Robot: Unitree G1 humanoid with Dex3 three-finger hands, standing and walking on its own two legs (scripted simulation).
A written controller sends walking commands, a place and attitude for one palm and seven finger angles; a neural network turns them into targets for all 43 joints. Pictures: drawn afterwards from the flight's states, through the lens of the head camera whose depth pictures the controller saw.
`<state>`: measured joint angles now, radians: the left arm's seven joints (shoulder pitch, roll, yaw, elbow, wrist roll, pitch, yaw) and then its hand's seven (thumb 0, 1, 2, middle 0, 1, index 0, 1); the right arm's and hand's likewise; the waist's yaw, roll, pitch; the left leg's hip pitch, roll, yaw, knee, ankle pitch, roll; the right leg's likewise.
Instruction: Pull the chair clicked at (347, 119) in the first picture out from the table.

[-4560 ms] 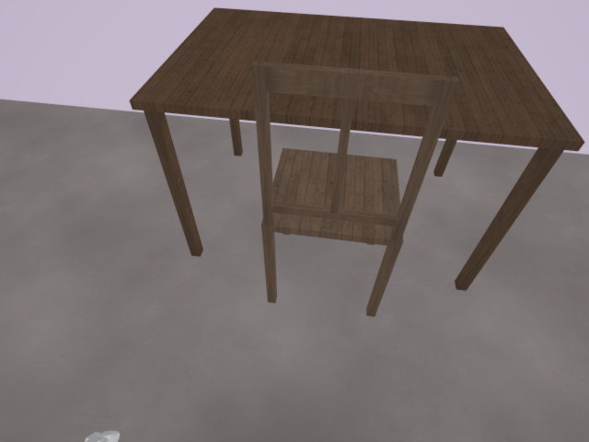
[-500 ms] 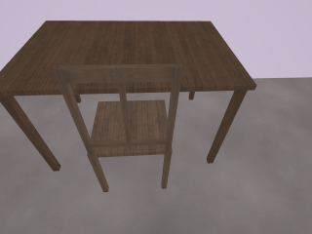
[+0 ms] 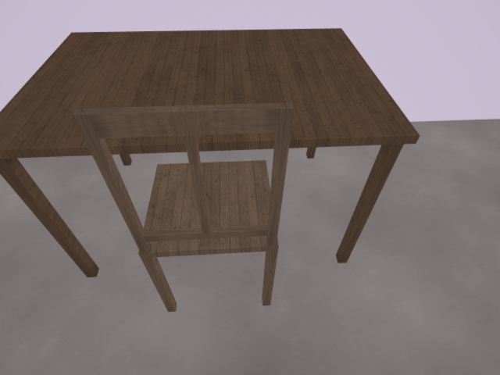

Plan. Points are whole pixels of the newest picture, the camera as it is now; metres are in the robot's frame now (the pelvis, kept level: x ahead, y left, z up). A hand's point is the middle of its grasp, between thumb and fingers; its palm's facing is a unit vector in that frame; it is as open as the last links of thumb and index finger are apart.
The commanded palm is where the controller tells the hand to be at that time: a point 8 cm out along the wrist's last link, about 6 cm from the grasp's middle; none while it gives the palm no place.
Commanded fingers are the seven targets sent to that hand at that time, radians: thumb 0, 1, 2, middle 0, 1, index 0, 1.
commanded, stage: look again from close up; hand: left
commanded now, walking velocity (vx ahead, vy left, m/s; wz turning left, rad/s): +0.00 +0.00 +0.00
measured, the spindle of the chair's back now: (199, 189) +0.53 +0.15 -0.06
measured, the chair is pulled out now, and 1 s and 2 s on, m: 0.00 0.00 0.00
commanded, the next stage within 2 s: shuffle to correct the standing spot in 0.64 s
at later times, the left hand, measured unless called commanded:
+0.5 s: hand out of the picture +0.01 +0.17 -0.18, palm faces -0.01 -0.99 -0.16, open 7.4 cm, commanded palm none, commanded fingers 0.00 0.90 0.90 -0.20 -0.30 -0.20 -0.30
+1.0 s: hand out of the picture -0.01 +0.17 -0.18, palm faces -0.04 -0.99 -0.16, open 7.4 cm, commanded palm none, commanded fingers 0.00 0.90 0.90 -0.20 -0.30 -0.20 -0.30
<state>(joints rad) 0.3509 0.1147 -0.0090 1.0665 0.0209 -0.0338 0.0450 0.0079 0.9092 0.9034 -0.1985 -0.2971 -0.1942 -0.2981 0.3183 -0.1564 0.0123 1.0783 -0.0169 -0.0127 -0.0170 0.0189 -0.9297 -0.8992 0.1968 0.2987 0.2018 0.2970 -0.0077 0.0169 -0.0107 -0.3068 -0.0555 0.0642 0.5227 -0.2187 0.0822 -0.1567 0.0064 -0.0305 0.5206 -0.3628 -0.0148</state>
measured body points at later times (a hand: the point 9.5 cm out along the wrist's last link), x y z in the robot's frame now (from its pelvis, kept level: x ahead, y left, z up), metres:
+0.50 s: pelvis +0.02 +0.00 +0.01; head +0.03 +0.02 +0.46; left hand +0.01 +0.22 -0.16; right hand +0.04 -0.23 -0.15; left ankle +0.04 +0.07 -0.73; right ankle -0.05 -0.11 -0.73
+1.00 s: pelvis +0.03 +0.00 +0.00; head +0.04 +0.02 +0.45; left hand -0.01 +0.22 -0.16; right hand +0.01 -0.21 -0.15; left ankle +0.04 +0.07 -0.73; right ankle -0.04 -0.11 -0.72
